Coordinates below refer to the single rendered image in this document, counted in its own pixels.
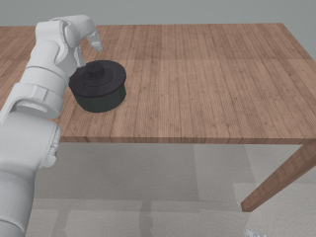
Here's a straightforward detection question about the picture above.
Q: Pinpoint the left robot hand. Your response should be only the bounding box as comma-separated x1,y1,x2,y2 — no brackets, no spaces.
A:
61,15,103,68

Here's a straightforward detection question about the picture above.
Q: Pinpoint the lid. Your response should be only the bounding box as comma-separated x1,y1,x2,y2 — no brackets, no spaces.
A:
68,59,126,99

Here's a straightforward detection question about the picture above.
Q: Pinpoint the table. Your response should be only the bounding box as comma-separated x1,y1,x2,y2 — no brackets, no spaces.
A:
0,23,316,212

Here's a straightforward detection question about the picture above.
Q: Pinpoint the pot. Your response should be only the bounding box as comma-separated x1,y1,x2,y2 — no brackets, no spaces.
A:
72,83,126,113

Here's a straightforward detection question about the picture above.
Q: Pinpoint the robot left upper arm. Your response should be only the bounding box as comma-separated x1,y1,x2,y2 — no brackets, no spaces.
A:
0,110,62,237

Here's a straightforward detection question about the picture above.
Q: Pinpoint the robot left forearm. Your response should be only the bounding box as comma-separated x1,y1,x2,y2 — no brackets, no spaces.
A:
0,17,81,129

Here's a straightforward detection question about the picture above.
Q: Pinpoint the knob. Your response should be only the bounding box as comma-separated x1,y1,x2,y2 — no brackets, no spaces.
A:
86,62,105,78

